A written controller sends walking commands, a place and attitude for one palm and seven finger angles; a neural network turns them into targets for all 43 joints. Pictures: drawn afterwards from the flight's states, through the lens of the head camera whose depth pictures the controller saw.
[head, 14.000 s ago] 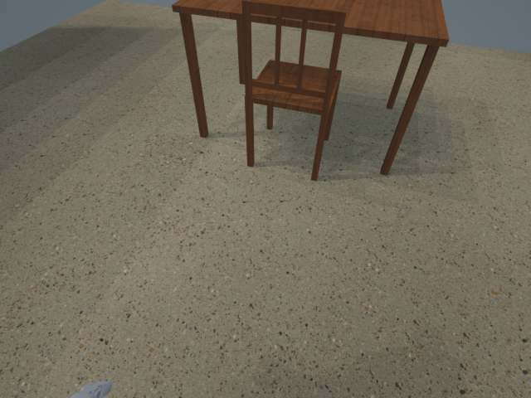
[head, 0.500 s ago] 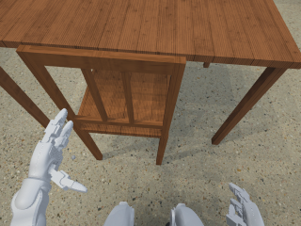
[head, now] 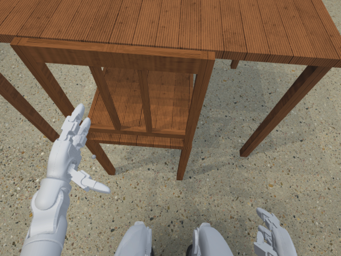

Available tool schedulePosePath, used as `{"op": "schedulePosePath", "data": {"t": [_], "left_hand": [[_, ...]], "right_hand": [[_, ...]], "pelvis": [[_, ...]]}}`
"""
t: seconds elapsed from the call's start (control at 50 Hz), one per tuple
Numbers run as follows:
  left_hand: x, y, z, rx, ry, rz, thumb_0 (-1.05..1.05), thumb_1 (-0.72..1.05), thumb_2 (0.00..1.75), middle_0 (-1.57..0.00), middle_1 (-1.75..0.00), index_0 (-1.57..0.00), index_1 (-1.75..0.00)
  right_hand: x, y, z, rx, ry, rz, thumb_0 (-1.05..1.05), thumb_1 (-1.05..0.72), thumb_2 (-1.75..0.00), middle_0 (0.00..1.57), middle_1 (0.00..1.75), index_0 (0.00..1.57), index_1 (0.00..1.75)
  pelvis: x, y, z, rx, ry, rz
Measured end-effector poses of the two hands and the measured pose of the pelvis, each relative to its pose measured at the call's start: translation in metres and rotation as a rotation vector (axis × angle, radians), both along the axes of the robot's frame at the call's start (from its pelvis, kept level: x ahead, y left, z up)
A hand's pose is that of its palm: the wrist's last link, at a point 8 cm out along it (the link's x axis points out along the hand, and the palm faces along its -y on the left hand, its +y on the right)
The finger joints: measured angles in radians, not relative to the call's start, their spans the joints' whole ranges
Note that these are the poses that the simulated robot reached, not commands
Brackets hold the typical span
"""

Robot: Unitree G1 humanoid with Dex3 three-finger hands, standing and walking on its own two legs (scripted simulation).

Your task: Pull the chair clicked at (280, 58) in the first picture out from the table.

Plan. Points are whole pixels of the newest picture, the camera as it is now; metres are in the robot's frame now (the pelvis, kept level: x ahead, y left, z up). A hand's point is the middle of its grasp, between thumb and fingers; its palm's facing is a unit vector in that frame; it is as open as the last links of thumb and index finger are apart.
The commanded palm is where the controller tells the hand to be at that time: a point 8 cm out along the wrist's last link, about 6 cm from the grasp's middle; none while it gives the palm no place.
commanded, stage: aim the fingers beside a spindle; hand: left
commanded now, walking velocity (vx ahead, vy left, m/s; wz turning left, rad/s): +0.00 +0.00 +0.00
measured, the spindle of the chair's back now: (108, 102) +0.50 +0.18 +0.00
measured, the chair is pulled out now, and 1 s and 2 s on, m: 0.00 0.00 0.00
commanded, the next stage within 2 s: none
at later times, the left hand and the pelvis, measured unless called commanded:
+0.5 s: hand (104, 149) +0.35 +0.16 +0.01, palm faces -0.09 -1.00 -0.03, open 16.9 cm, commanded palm +0.33 +0.22 +0.01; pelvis +0.00 +0.00 -0.01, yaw -1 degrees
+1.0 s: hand (101, 151) +0.35 +0.17 +0.00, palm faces -0.04 -1.00 -0.05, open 16.9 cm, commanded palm +0.33 +0.23 +0.01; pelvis -0.01 +0.00 -0.01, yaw +0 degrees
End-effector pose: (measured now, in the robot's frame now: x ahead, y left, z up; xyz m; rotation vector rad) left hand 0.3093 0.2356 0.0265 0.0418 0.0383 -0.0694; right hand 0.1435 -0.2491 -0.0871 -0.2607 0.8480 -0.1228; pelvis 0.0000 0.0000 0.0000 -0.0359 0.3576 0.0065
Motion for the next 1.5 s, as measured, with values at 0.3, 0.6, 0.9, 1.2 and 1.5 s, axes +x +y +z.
{"op": "schedulePosePath", "data": {"t": [0.3, 0.6, 0.9, 1.2, 1.5], "left_hand": [[0.026, -0.008, -0.014, 0.003, -0.008, 0.015, -0.01, -0.5, 0.3, -0.06, -0.08, -0.06, -0.08], [0.021, -0.01, -0.015, 0.002, 0.0, 0.02, -0.01, -0.5, 0.3, -0.07, -0.08, -0.06, -0.08], [0.017, -0.017, -0.021, -0.012, 0.006, -0.007, -0.01, -0.5, 0.3, -0.06, -0.08, -0.06, -0.08], [0.016, -0.01, -0.012, -0.011, 0.013, -0.007, -0.01, -0.5, 0.3, -0.06, -0.08, -0.06, -0.08], [0.02, -0.001, -0.004, 0.023, -0.042, 0.032, -0.01, -0.5, 0.3, -0.06, -0.08, -0.06, -0.08]], "right_hand": [[-0.017, 0.001, -0.017, 0.001, 0.081, -0.018, 0.01, -0.9, -0.89, 0.2, 0.3, 0.21, 0.3], [-0.017, 0.002, -0.017, 0.015, 0.099, -0.03, 0.01, -0.9, -0.89, 0.2, 0.3, 0.21, 0.3], [-0.004, 0.002, -0.017, 0.002, 0.065, -0.005, 0.01, -0.9, -0.89, 0.2, 0.3, 0.21, 0.3], [-0.015, 0.003, -0.017, 0.02, 0.094, -0.024, 0.01, -0.9, -0.89, 0.2, 0.3, 0.21, 0.3], [-0.012, 0.001, -0.018, 0.014, 0.089, -0.017, 0.01, -0.9, -0.89, 0.2, 0.3, 0.21, 0.3]], "pelvis": [[-0.004, 0.002, -0.01, 0.002, 0.028, -0.008], [-0.001, 0.003, -0.008, 0.004, 0.029, -0.012], [-0.005, 0.002, -0.011, 0.0, 0.027, -0.002], [-0.003, 0.003, -0.007, -0.001, 0.025, -0.002], [-0.005, 0.001, -0.009, -0.001, 0.023, -0.003]]}}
